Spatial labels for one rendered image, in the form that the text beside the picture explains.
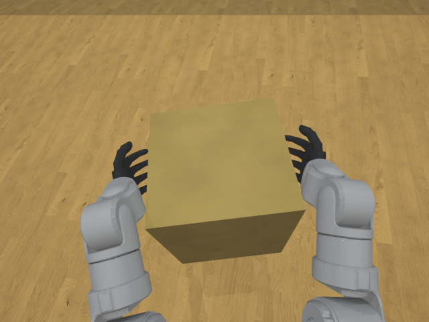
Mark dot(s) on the robot left hand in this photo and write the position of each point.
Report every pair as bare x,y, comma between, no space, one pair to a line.
122,165

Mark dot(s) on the carton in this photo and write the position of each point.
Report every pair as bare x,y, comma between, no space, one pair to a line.
220,182

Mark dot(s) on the robot right upper arm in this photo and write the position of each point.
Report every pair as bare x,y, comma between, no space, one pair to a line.
339,309

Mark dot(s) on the robot right forearm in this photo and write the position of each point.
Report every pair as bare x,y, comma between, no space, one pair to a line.
344,222

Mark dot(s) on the robot right hand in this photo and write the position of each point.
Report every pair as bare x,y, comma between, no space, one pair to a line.
313,149

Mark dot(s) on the robot left forearm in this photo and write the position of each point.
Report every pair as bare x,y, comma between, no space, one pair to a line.
111,244

